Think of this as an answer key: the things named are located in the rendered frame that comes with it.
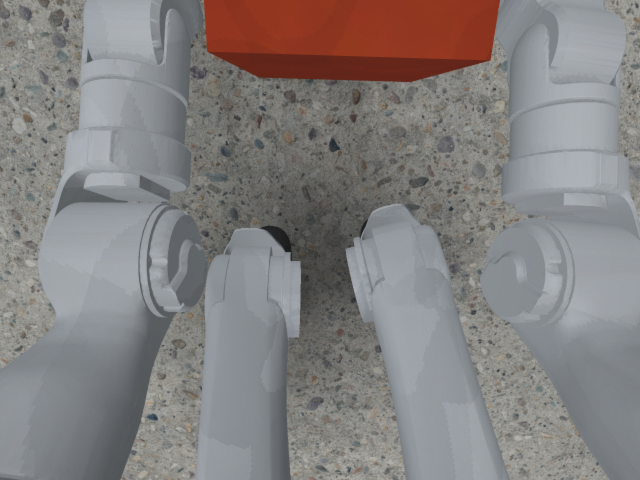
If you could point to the robot left forearm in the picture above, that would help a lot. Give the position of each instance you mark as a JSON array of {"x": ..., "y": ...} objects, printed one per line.
[{"x": 135, "y": 76}]

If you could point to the robot left thigh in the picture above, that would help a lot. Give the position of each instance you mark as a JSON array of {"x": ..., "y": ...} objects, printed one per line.
[{"x": 243, "y": 431}]

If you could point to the left robot upper arm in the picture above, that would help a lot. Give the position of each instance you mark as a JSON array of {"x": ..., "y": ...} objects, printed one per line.
[{"x": 115, "y": 274}]

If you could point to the carton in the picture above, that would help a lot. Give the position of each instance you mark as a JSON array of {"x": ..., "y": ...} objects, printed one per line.
[{"x": 364, "y": 40}]

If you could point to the left robot shin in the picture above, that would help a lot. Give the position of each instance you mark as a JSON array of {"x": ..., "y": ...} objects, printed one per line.
[{"x": 218, "y": 270}]

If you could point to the robot right forearm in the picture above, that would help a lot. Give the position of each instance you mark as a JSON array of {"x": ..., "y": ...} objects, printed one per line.
[{"x": 563, "y": 72}]

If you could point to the right robot upper arm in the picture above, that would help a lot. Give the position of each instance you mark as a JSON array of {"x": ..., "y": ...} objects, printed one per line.
[{"x": 571, "y": 291}]

